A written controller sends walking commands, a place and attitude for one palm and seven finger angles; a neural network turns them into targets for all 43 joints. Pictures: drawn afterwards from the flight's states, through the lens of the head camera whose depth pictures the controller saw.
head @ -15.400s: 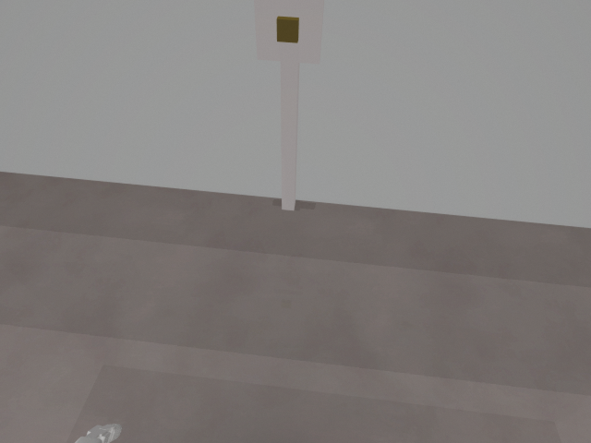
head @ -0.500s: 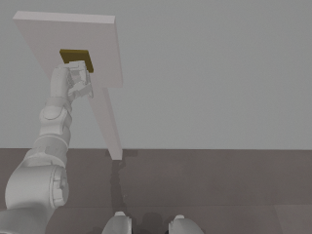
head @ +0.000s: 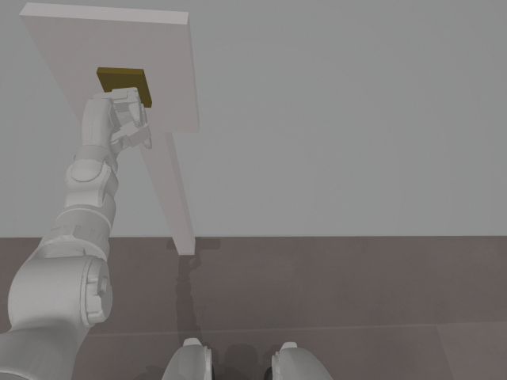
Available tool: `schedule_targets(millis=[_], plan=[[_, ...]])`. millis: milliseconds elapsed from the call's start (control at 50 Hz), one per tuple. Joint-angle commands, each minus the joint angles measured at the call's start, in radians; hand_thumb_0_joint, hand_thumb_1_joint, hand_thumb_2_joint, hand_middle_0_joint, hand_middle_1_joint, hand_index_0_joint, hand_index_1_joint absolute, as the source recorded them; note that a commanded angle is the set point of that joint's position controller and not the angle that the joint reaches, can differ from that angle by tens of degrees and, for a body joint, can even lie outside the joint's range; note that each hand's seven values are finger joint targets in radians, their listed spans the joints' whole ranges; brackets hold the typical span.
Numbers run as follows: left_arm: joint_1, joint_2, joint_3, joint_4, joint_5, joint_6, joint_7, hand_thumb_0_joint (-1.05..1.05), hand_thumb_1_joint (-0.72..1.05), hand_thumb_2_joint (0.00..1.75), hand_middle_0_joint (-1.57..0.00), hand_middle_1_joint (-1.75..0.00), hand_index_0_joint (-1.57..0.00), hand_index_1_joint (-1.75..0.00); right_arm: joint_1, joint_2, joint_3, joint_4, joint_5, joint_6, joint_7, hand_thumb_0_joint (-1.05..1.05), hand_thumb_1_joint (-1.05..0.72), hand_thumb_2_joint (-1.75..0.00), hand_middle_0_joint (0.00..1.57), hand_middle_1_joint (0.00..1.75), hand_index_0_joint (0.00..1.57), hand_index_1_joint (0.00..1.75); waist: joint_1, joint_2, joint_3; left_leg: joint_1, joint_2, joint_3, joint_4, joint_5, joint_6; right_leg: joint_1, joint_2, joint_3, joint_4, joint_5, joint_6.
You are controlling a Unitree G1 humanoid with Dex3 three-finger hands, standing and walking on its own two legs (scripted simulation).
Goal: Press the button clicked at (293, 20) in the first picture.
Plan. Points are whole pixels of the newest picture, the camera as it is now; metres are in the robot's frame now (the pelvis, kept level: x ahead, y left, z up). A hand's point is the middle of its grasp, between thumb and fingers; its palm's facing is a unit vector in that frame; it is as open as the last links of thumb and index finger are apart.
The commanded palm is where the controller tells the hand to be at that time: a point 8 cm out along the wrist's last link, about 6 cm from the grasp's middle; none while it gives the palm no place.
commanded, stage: pull the fist back off the button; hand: left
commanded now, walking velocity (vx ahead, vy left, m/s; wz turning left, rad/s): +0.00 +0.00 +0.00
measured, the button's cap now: (127, 84) +0.55 +0.18 +0.13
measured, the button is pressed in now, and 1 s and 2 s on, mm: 11 0 0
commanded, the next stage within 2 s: draw the hand back to the body in 0.84 s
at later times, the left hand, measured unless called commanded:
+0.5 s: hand (147, 147) +0.45 +0.14 +0.09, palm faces -0.03 -1.00 +0.00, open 3.1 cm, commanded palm +0.41 +0.20 +0.10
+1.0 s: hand (131, 175) +0.39 +0.16 +0.09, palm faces -0.02 -1.00 +0.00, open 3.1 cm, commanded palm +0.36 +0.21 +0.11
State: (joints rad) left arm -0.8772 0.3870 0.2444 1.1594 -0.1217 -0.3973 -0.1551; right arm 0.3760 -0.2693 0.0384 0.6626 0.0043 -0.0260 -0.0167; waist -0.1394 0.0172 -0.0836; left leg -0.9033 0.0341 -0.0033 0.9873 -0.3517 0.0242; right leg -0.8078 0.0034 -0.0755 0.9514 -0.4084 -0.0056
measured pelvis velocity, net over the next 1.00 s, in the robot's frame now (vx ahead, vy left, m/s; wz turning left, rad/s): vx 0.05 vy -0.02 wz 0.01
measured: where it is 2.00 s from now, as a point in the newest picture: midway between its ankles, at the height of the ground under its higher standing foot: outside the picture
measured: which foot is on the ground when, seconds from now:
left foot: down 0.00-1.00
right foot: down 0.00-1.00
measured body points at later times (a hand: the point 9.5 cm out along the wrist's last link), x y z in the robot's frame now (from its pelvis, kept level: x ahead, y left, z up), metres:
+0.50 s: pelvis +0.04 +0.00 +0.02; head +0.09 +0.00 +0.46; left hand +0.44 +0.20 +0.09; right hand +0.12 -0.26 -0.09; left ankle +0.07 +0.10 -0.67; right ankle +0.03 -0.12 -0.67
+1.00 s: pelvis +0.05 -0.02 +0.02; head +0.09 -0.02 +0.47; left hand +0.39 +0.21 +0.10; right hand +0.20 -0.26 -0.07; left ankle +0.07 +0.10 -0.67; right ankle +0.03 -0.12 -0.67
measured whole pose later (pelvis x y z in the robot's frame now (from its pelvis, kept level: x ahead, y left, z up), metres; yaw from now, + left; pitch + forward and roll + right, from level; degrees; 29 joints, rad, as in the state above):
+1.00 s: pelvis +0.05 -0.02 +0.02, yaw +0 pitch +10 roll -1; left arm -0.21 0.25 0.17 0.44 -0.24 -0.29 -0.21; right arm 0.23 -0.25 0.03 0.56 0.04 -0.01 -0.03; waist -0.03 0.02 -0.08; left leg -0.65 0.03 0.00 0.88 -0.39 0.00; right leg -0.57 0.01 -0.07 0.85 -0.45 -0.02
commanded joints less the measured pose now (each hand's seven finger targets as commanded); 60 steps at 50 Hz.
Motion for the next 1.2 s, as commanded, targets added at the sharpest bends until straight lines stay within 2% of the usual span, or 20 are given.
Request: schedule_targets(millis=[0, 120, 180, 220, 280, 380, 480, 560, 640, 700, 720, 800, 880, 940, 1000, 1020, 1060, 1080, 1120, 1180], plan=[[-0.517, 0.159, 0.023, -0.252, -0.013, -0.063, 0.02, 0.0, 0.9, 0.9, -1.3, -1.5, -1.3, -1.5, 0.081, -0.179, -0.072, -0.091, 0.005, -0.027, -0.004, 0.0, -0.9, -0.9, 0.2, 0.3, 0.2, 0.3, -0.039, 0.07, -0.362, 0.392, -0.019, -0.076, -0.179, -0.121, 0.003, -0.008, 0.04, 0.038, -0.176, -0.024, -0.016], [-0.406, 0.105, -0.001, -0.336, -0.023, -0.071, 0.024, 0.0, 0.9, 0.9, -1.3, -1.5, -1.3, -1.5, 0.063, -0.168, -0.076, -0.116, 0.01, -0.014, 0.005, 0.0, -0.9, -0.9, 0.2, 0.3, 0.2, 0.3, -0.01, 0.077, -0.362, 0.432, -0.018, -0.067, -0.19, -0.061, -0.001, 0.027, 0.045, 0.028, -0.176, 0.016, -0.019], [-0.316, 0.146, 0.047, -0.377, -0.032, -0.074, 0.026, 0.0, 0.9, 0.9, -1.3, -1.5, -1.3, -1.5, 0.056, -0.169, -0.08, -0.132, 0.011, -0.006, 0.003, 0.0, -0.9, -0.9, 0.2, 0.3, 0.2, 0.3, 0.021, 0.033, -0.386, 0.422, -0.021, -0.053, -0.189, -0.019, 0.003, 0.097, 0.047, 0.032, -0.184, 0.04, -0.02], [-0.283, 0.102, 0.011, -0.41, -0.033, -0.071, 0.021, 0.0, 0.9, 0.9, -1.3, -1.5, -1.3, -1.5, 0.042, -0.16, -0.08, -0.141, 0.018, -0.001, 0.003, 0.0, -0.9, -0.9, 0.2, 0.3, 0.2, 0.3, 0.018, 0.035, -0.373, 0.446, -0.018, -0.049, -0.194, 0.01, 0.002, 0.093, 0.048, 0.029, -0.187, 0.062, -0.018], [-0.184, 0.081, 0.004, -0.501, -0.043, -0.073, 0.02, 0.0, 0.9, 0.9, -1.3, -1.5, -1.3, -1.5, 0.024, -0.154, -0.084, -0.161, 0.021, 0.001, 0.006, 0.0, -0.9, -0.9, 0.2, 0.3, 0.2, 0.3, 0.046, 0.073, -0.395, 0.491, -0.02, -0.043, -0.194, 0.081, -0.001, 0.126, 0.051, 0.028, -0.186, 0.113, -0.026], [0.027, 0.026, -0.018, -0.589, -0.061, -0.041, 0.017, 0.0, 0.9, 0.9, -1.3, -1.5, -1.3, -1.5, 0.002, -0.144, -0.085, -0.192, 0.026, 0.009, 0.015, 0.0, -0.9, -0.9, 0.2, 0.3, 0.2, 0.3, 0.07, 0.012, -0.362, 0.491, -0.019, -0.026, -0.199, 0.179, 0.001, 0.19, 0.052, 0.023, -0.191, 0.215, -0.022], [0.188, 0.059, 0.015, -0.729, -0.074, -0.014, 0.019, 0.0, 0.9, 0.9, -1.3, -1.5, -1.3, -1.5, -0.031, -0.135, -0.086, -0.225, 0.031, 0.014, 0.013, 0.0, -0.9, -0.9, 0.2, 0.3, 0.2, 0.3, 0.098, -0.018, -0.348, 0.466, -0.028, 0.001, -0.205, 0.229, 0.008, 0.288, 0.045, 0.038, -0.2, 0.318, -0.016], [0.221, 0.008, -0.034, -0.853, -0.082, -0.015, 0.009, 0.0, 0.9, 0.9, -1.3, -1.5, -1.3, -1.5, -0.062, -0.12, -0.082, -0.229, 0.035, 0.006, 0.007, 0.0, -0.9, -0.9, 0.2, 0.3, 0.2, 0.3, 0.083, 0.031, -0.329, 0.502, -0.026, 0.003, -0.205, 0.258, 0.005, 0.279, 0.042, 0.04, -0.202, 0.354, -0.011], [0.309, -0.006, -0.048, -0.941, -0.099, -0.017, -0.012, 0.0, 0.9, 0.9, -1.3, -1.5, -1.3, -1.5, -0.084, -0.115, -0.082, -0.229, 0.037, -0.007, -0.001, 0.0, -0.9, -0.9, 0.2, 0.3, 0.2, 0.3, 0.083, 0.035, -0.352, 0.534, -0.027, 0.002, -0.202, 0.291, 0.005, 0.301, 0.038, 0.043, -0.202, 0.392, -0.01], [0.419, 0.001, -0.036, -0.96, -0.115, -0.001, -0.033, 0.0, 0.9, 0.9, -1.3, -1.5, -1.3, -1.5, -0.1, -0.116, -0.081, -0.233, 0.039, -0.013, -0.005, 0.0, -0.9, -0.9, 0.2, 0.3, 0.2, 0.3, 0.098, 0.02, -0.341, 0.525, -0.029, 0.003, -0.204, 0.307, 0.006, 0.327, 0.033, 0.044, -0.204, 0.42, -0.01], [0.429, -0.021, -0.06, -0.968, -0.119, 0.009, -0.041, 0.0, 0.9, 0.9, -1.3, -1.5, -1.3, -1.5, -0.109, -0.113, -0.078, -0.234, 0.038, -0.014, -0.006, 0.0, -0.9, -0.9, 0.2, 0.3, 0.2, 0.3, 0.091, 0.019, -0.328, 0.523, -0.032, 0.004, -0.205, 0.305, 0.008, 0.326, 0.032, 0.043, -0.206, 0.428, -0.008], [0.38, 0.009, -0.038, -0.918, -0.124, 0.042, -0.053, 0.0, 0.9, 0.9, -1.3, -1.5, -1.3, -1.5, -0.123, -0.122, -0.071, -0.219, 0.04, -0.013, -0.016, 0.0, -0.9, -0.9, 0.2, 0.3, 0.2, 0.3, 0.071, -0.029, -0.236, 0.46, -0.035, 0.0, -0.206, 0.214, 0.009, 0.292, 0.026, 0.05, -0.226, 0.366, -0.001], [0.298, 0.027, -0.031, -0.944, -0.126, 0.032, -0.055, 0.0, 0.9, 0.9, -1.3, -1.5, -1.3, -1.5, -0.133, -0.12, -0.068, -0.215, 0.036, -0.019, -0.025, 0.0, -0.9, -0.9, 0.2, 0.3, 0.2, 0.3, 0.071, 0.011, -0.28, 0.48, -0.039, -0.003, -0.195, 0.209, 0.01, 0.297, 0.022, 0.059, -0.22, 0.341, -0.005], [0.372, 0.035, -0.009, -0.989, -0.137, 0.013, -0.065, 0.0, 0.9, 0.9, -1.3, -1.5, -1.3, -1.5, -0.14, -0.112, -0.069, -0.228, 0.034, -0.031, -0.024, 0.0, -0.9, -0.9, 0.2, 0.3, 0.2, 0.3, 0.107, 0.058, -0.368, 0.525, -0.039, -0.001, -0.194, 0.266, 0.006, 0.346, 0.021, 0.06, -0.209, 0.394, -0.01], [0.475, 0.065, 0.014, -1.04, -0.146, 0.021, -0.077, 0.0, 0.9, 0.9, -1.3, -1.5, -1.3, -1.5, -0.159, -0.109, -0.066, -0.25, 0.039, -0.034, -0.022, 0.0, -0.9, -0.9, 0.2, 0.3, 0.2, 0.3, 0.127, 0.045, -0.385, 0.533, -0.037, 0.002, -0.216, 0.293, 0.008, 0.399, 0.023, 0.058, -0.213, 0.427, -0.009], [0.509, 0.039, -0.007, -1.058, -0.153, 0.035, -0.081, 0.0, 0.9, 0.9, -1.3, -1.5, -1.3, -1.5, -0.166, -0.104, -0.063, -0.262, 0.043, -0.036, -0.02, 0.0, -0.9, -0.9, 0.2, 0.3, 0.2, 0.3, 0.131, 0.057, -0.367, 0.53, -0.04, 0.005, -0.228, 0.284, 0.007, 0.408, 0.023, 0.055, -0.221, 0.424, -0.009], [0.585, 0.047, 0.008, -1.081, -0.16, 0.069, -0.083, 0.0, 0.9, 0.9, -1.3, -1.5, -1.3, -1.5, -0.176, -0.104, -0.062, -0.273, 0.046, -0.036, -0.02, 0.0, -0.9, -0.9, 0.2, 0.3, 0.2, 0.3, 0.143, 0.057, -0.332, 0.527, -0.038, 0.006, -0.249, 0.277, 0.006, 0.415, 0.024, 0.047, -0.236, 0.416, -0.01], [0.621, 0.065, 0.027, -1.073, -0.167, 0.088, -0.081, 0.0, 0.9, 0.9, -1.3, -1.5, -1.3, -1.5, -0.178, -0.109, -0.062, -0.277, 0.048, -0.036, -0.022, 0.0, -0.9, -0.9, 0.2, 0.3, 0.2, 0.3, 0.14, -0.005, -0.302, 0.509, -0.036, 0.005, -0.255, 0.267, 0.011, 0.427, 0.026, 0.046, -0.248, 0.41, -0.007], [0.663, 0.027, 0.001, -1.1, -0.176, 0.129, -0.083, 0.0, 0.9, 0.9, -1.3, -1.5, -1.3, -1.5, -0.19, -0.105, -0.059, -0.293, 0.055, -0.038, -0.023, 0.0, -0.9, -0.9, 0.2, 0.3, 0.2, 0.3, 0.139, -0.033, -0.244, 0.5, -0.037, 0.009, -0.284, 0.228, 0.01, 0.421, 0.024, 0.043, -0.272, 0.384, -0.001], [0.713, 0.038, 0.019, -1.175, -0.194, 0.163, -0.079, 0.0, 0.9, 0.9, -1.3, -1.5, -1.3, -1.5, -0.204, -0.11, -0.058, -0.308, 0.057, -0.048, -0.029, 0.0, -0.9, -0.9, 0.2, 0.3, 0.2, 0.3, 0.141, -0.051, -0.21, 0.513, -0.037, 0.009, -0.302, 0.209, 0.013, 0.437, 0.024, 0.044, -0.3, 0.357, 0.0]])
